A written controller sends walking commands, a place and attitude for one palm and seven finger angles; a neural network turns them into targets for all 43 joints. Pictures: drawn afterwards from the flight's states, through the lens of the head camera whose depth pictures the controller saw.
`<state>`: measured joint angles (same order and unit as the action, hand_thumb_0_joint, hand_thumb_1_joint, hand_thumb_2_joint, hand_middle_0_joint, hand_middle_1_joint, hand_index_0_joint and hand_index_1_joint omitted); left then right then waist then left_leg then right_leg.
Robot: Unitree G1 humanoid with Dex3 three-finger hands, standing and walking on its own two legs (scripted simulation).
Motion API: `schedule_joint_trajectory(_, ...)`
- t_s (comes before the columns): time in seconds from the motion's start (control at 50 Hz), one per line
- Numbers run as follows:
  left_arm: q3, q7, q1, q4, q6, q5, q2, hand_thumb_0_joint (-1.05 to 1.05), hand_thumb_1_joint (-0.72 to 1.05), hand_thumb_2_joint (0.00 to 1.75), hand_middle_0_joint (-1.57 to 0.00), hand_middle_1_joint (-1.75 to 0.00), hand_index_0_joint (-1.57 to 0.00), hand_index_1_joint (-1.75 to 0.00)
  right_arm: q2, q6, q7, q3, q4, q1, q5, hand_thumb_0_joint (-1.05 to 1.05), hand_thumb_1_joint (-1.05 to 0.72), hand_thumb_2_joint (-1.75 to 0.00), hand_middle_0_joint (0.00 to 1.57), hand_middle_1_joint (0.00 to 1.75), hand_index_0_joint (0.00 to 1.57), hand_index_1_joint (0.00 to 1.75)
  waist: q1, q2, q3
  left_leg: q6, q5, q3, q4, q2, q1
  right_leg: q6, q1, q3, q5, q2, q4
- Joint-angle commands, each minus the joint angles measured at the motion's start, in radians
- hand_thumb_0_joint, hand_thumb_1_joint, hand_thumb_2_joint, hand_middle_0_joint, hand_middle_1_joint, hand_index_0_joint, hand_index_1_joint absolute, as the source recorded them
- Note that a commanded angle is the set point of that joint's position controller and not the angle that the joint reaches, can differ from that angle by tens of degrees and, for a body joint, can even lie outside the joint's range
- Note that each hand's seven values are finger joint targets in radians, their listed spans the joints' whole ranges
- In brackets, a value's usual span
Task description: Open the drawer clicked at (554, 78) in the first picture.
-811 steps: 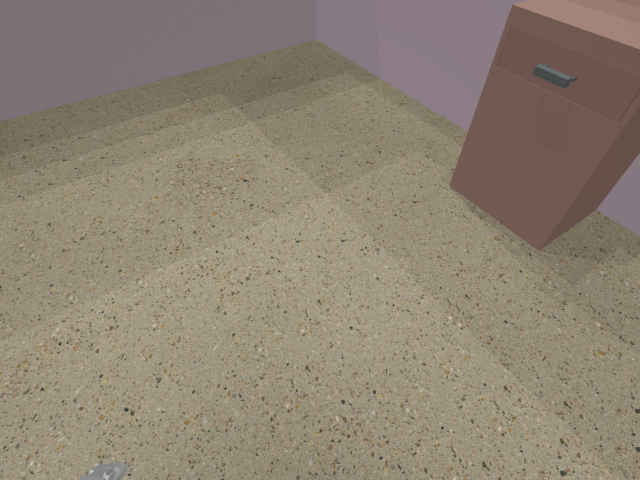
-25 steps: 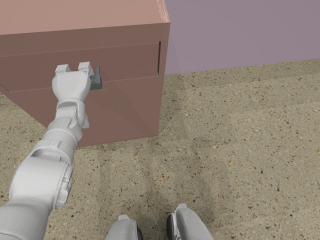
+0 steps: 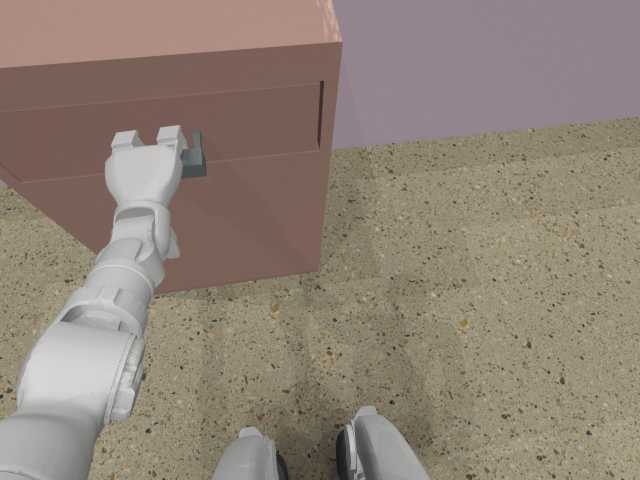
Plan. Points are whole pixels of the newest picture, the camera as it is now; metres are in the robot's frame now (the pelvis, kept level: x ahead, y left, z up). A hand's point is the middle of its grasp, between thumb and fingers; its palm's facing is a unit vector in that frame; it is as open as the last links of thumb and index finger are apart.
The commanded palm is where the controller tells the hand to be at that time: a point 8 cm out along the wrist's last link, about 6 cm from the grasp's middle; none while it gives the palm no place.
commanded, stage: lower the fingers behind the handle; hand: left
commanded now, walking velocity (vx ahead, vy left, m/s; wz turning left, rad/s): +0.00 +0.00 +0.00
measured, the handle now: (161, 153) +0.56 +0.17 -0.02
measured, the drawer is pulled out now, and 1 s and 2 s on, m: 0.00 0.00 0.05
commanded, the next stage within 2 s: close the thumb around the handle in 0.02 s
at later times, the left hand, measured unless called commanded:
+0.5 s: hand (160, 195) +0.50 +0.18 -0.03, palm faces -0.04 -0.04 -1.00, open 9.9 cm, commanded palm +0.48 +0.17 +0.02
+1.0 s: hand (161, 195) +0.50 +0.18 -0.03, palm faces -0.04 -0.04 -1.00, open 6.5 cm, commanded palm +0.47 +0.17 +0.02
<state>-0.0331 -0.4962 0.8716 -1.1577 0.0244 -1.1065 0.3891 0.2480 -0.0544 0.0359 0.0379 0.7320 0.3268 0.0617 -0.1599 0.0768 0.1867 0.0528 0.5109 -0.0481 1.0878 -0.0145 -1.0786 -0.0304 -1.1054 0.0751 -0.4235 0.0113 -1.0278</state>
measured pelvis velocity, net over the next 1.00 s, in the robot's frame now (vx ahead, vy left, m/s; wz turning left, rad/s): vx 0.00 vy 0.00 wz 0.00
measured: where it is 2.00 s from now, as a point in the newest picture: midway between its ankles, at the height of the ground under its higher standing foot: outside the picture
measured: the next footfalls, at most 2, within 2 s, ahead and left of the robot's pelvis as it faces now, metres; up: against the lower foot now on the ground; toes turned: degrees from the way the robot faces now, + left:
none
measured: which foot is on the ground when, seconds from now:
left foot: down 0.00-1.00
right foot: down 0.00-1.00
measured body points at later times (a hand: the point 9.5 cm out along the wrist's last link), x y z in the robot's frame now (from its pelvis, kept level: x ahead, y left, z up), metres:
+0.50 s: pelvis +0.00 +0.00 +0.00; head +0.15 +0.00 +0.42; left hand +0.50 +0.18 +0.02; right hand +0.00 -0.27 -0.13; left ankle -0.01 +0.09 -0.65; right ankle +0.02 -0.11 -0.65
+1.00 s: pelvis +0.00 +0.00 +0.00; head +0.15 +0.00 +0.42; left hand +0.50 +0.18 +0.02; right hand +0.00 -0.27 -0.13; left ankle -0.01 +0.09 -0.65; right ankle +0.02 -0.11 -0.65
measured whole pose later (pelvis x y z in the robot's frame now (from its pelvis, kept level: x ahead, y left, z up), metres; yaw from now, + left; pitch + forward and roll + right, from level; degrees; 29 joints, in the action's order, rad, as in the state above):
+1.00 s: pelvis +0.00 +0.00 +0.00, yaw +0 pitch +29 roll -2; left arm -0.04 -0.51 0.88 -1.17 0.04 -1.11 0.39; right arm 0.25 -0.05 0.03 0.04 0.74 0.32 0.06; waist -0.17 0.07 0.18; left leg 0.06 0.51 -0.05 1.09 -0.01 -1.09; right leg -0.03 -1.11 0.07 -0.42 0.01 -1.03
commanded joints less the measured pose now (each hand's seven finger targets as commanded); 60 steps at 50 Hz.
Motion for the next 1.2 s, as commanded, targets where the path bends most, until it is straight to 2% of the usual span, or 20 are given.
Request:
schedule_joint_trajectory(0.0, 0.018, -0.050, 0.400, 0.160, -0.007, -0.008, 0.180, 0.00, -0.50, 0.30, -0.30, -1.20, -0.30, -1.20, 0.166, 0.010, -0.015, 0.061, -0.019, 0.181, 0.001, 0.00, -0.90, -0.90, 0.20, 0.30, 0.20, 0.30, -0.033, 0.025, 0.470, -0.011, -0.448, 0.085, -0.089, 0.016, 0.322, -0.003, 0.280, -0.041, 0.349, 0.033, 0.092)
schedule_joint_trajectory(0.02, 0.034, -0.055, 0.402, 0.164, -0.006, -0.010, 0.200, 0.00, -0.50, 0.30, -0.30, -1.20, -0.30, -1.20, 0.166, 0.009, -0.015, 0.061, -0.019, 0.180, 0.001, 0.00, -0.90, -0.90, 0.20, 0.30, 0.20, 0.30, -0.026, 0.017, 0.479, -0.011, -0.446, 0.083, -0.090, 0.017, 0.320, -0.003, 0.292, -0.041, 0.350, 0.033, 0.089)
schedule_joint_trajectory(0.04, 0.013, -0.057, 0.398, 0.153, -0.002, -0.011, 0.174, 0.00, -0.50, 0.30, -0.30, -1.20, -0.30, -1.20, 0.164, 0.009, -0.015, 0.062, -0.023, 0.177, 0.001, 0.00, -0.90, -0.90, 0.20, 0.30, 0.20, 0.30, -0.033, 0.020, 0.480, -0.011, -0.439, 0.083, -0.091, 0.019, 0.320, -0.003, 0.290, -0.042, 0.345, 0.034, 0.094)
schedule_joint_trajectory(0.1, 0.020, -0.062, 0.434, 0.143, 0.008, -0.011, 0.192, 0.00, -0.50, 0.30, -0.30, -1.20, -0.30, -1.20, 0.166, 0.012, -0.014, 0.059, -0.016, 0.177, 0.001, 0.00, -0.90, -0.90, 0.20, 0.30, 0.20, 0.30, -0.038, 0.037, 0.466, -0.011, -0.417, 0.080, -0.089, 0.021, 0.309, -0.004, 0.277, -0.043, 0.328, 0.032, 0.093)
schedule_joint_trajectory(0.16, 0.022, -0.058, 0.430, 0.179, 0.006, -0.007, 0.182, 0.00, -0.33, 0.37, -0.31, -1.22, -0.31, -1.22, 0.162, 0.011, -0.013, 0.064, -0.023, 0.180, 0.003, 0.00, -0.90, -0.90, 0.20, 0.30, 0.20, 0.30, -0.027, 0.046, 0.540, -0.015, -0.492, 0.088, -0.084, 0.019, 0.364, -0.004, 0.301, -0.041, 0.379, 0.033, 0.081)
schedule_joint_trajectory(0.26, 0.034, -0.047, 0.407, 0.151, 0.009, -0.005, 0.208, 0.00, -0.05, 0.49, -0.33, -1.25, -0.33, -1.25, 0.165, 0.007, -0.016, 0.057, -0.023, 0.170, 0.000, 0.00, -0.90, -0.90, 0.20, 0.30, 0.20, 0.30, -0.024, 0.022, 0.502, -0.011, -0.441, 0.078, -0.087, 0.023, 0.311, -0.004, 0.319, -0.047, 0.366, 0.032, 0.088)
schedule_joint_trajectory(0.28, 0.008, -0.046, 0.415, 0.146, 0.009, -0.006, 0.180, 0.00, 0.00, 0.52, -0.34, -1.25, -0.34, -1.25, 0.163, 0.009, -0.017, 0.058, -0.024, 0.173, 0.000, 0.00, -0.90, -0.90, 0.20, 0.30, 0.20, 0.30, -0.038, 0.025, 0.490, -0.008, -0.431, 0.075, -0.086, 0.023, 0.305, -0.002, 0.310, -0.048, 0.363, 0.032, 0.092)
schedule_joint_trajectory(0.32, 0.041, -0.045, 0.391, 0.139, 0.009, -0.001, 0.222, 0.00, 0.12, 0.56, -0.34, -1.27, -0.34, -1.27, 0.168, 0.010, -0.017, 0.054, -0.024, 0.171, -0.001, 0.00, -0.90, -0.90, 0.20, 0.30, 0.20, 0.30, -0.021, 0.011, 0.484, -0.007, -0.419, 0.071, -0.087, 0.026, 0.282, -0.002, 0.331, -0.051, 0.364, 0.033, 0.090)
schedule_joint_trajectory(0.36, 0.032, -0.043, 0.407, 0.151, 0.003, -0.001, 0.208, 0.00, 0.23, 0.61, -0.35, -1.28, -0.35, -1.28, 0.164, 0.012, -0.019, 0.056, -0.027, 0.171, -0.001, 0.00, -0.90, -0.90, 0.20, 0.30, 0.20, 0.30, -0.031, -0.002, 0.501, -0.004, -0.424, 0.070, -0.084, 0.025, 0.282, 0.000, 0.339, -0.053, 0.376, 0.031, 0.088)
schedule_joint_trajectory(0.4, 0.031, -0.042, 0.393, 0.152, 0.001, -0.004, 0.210, 0.00, 0.34, 0.66, -0.36, -1.29, -0.36, -1.29, 0.166, 0.012, -0.019, 0.057, -0.027, 0.173, -0.002, 0.00, -0.90, -0.90, 0.20, 0.30, 0.20, 0.30, -0.024, 0.027, 0.502, -0.007, -0.427, 0.069, -0.083, 0.025, 0.292, -0.001, 0.325, -0.052, 0.371, 0.031, 0.088)
schedule_joint_trajectory(0.6, 0.046, -0.045, 0.376, 0.159, -0.004, -0.001, 0.220, 0.00, 0.90, 0.90, -0.40, -1.35, -0.40, -1.35, 0.169, 0.010, -0.016, 0.058, -0.023, 0.176, -0.001, 0.00, -0.90, -0.90, 0.20, 0.30, 0.20, 0.30, -0.018, 0.020, 0.511, -0.011, -0.462, 0.079, -0.083, 0.019, 0.312, -0.001, 0.319, -0.047, 0.382, 0.033, 0.082)
schedule_joint_trajectory(0.7, 0.053, -0.046, 0.393, 0.154, 0.002, -0.002, 0.243, 0.00, 0.90, 0.90, -0.40, -1.35, -0.40, -1.35, 0.172, 0.009, -0.018, 0.055, -0.021, 0.177, -0.002, 0.00, -0.90, -0.90, 0.20, 0.30, 0.20, 0.30, -0.017, 0.017, 0.497, -0.009, -0.436, 0.074, -0.086, 0.022, 0.285, -0.001, 0.328, -0.050, 0.374, 0.032, 0.081)
schedule_joint_trajectory(0.74, 0.034, -0.050, 0.395, 0.153, 0.008, -0.001, 0.213, 0.00, 0.90, 0.90, -0.40, -1.35, -0.40, -1.35, 0.170, 0.010, -0.016, 0.058, -0.022, 0.175, -0.003, 0.00, -0.90, -0.90, 0.20, 0.30, 0.20, 0.30, -0.023, 0.024, 0.506, -0.010, -0.443, 0.077, -0.089, 0.021, 0.308, -0.002, 0.319, -0.046, 0.365, 0.033, 0.086)
schedule_joint_trajectory(0.82, 0.037, -0.051, 0.418, 0.140, 0.016, 0.000, 0.224, 0.00, 0.90, 0.90, -0.40, -1.35, -0.40, -1.35, 0.174, 0.011, -0.018, 0.056, -0.017, 0.177, -0.004, 0.00, -0.90, -0.90, 0.20, 0.30, 0.20, 0.30, -0.030, 0.022, 0.487, -0.010, -0.425, 0.079, -0.089, 0.020, 0.303, -0.001, 0.297, -0.043, 0.340, 0.034, 0.088)
schedule_joint_trajectory(0.9, 0.031, -0.051, 0.433, 0.153, 0.014, -0.002, 0.211, 0.00, 0.90, 0.90, -0.40, -1.35, -0.40, -1.35, 0.173, 0.010, -0.018, 0.059, -0.017, 0.182, -0.002, 0.00, -0.90, -0.90, 0.20, 0.30, 0.20, 0.30, -0.033, 0.031, 0.515, -0.015, -0.465, 0.092, -0.085, 0.015, 0.344, -0.001, 0.282, -0.040, 0.350, 0.034, 0.083)
schedule_joint_trajectory(0.92, 0.034, -0.050, 0.398, 0.150, 0.016, 0.001, 0.204, 0.00, 0.90, 0.90, -0.40, -1.35, -0.40, -1.35, 0.170, 0.010, -0.017, 0.059, -0.019, 0.179, -0.002, 0.00, -0.90, -0.90, 0.20, 0.30, 0.20, 0.30, -0.018, 0.036, 0.513, -0.016, -0.468, 0.086, -0.090, 0.018, 0.342, -0.002, 0.296, -0.039, 0.353, 0.034, 0.084)
schedule_joint_trajectory(0.98, 0.004, -0.044, 0.345, 0.177, 0.007, 0.007, 0.133, 0.00, 0.90, 0.90, -0.40, -1.35, -0.40, -1.35, 0.163, 0.010, -0.012, 0.068, -0.027, 0.179, -0.004, 0.00, -0.90, -0.90, 0.20, 0.30, 0.20, 0.30, -0.013, 0.047, 0.536, -0.023, -0.534, 0.103, -0.094, 0.005, 0.411, -0.002, 0.279, -0.030, 0.370, 0.036, 0.084)
schedule_joint_trajectory(1.04, 0.001, -0.037, 0.258, 0.195, 0.002, 0.018, 0.112, 0.00, 0.90, 0.90, -0.40, -1.35, -0.40, -1.35, 0.157, 0.006, -0.007, 0.068, -0.038, 0.168, -0.006, 0.00, -0.90, -0.90, 0.20, 0.30, 0.20, 0.30, 0.015, 0.042, 0.528, -0.024, -0.549, 0.091, -0.106, 0.006, 0.420, -0.004, 0.316, -0.030, 0.389, 0.038, 0.095)
schedule_joint_trajectory(1.12, -0.002, -0.038, 0.187, 0.205, 0.000, 0.019, 0.094, 0.00, 0.90, 0.90, -0.40, -1.35, -0.40, -1.35, 0.155, 0.001, -0.006, 0.069, -0.042, 0.158, -0.009, 0.00, -0.90, -0.90, 0.20, 0.30, 0.20, 0.30, 0.024, 0.004, 0.486, -0.021, -0.536, 0.082, -0.121, 0.005, 0.400, -0.003, 0.343, -0.032, 0.404, 0.037, 0.106)
schedule_joint_trajectory(1.18, 0.007, -0.046, 0.125, 0.239, -0.001, 0.017, 0.089, 0.00, 0.90, 0.90, -0.40, -1.35, -0.40, -1.35, 0.151, -0.004, -0.006, 0.073, -0.044, 0.154, -0.008, 0.00, -0.90, -0.90, 0.20, 0.30, 0.20, 0.30, 0.039, 0.000, 0.513, -0.020, -0.593, 0.076, -0.124, 0.003, 0.423, -0.003, 0.378, -0.037, 0.460, 0.034, 0.107)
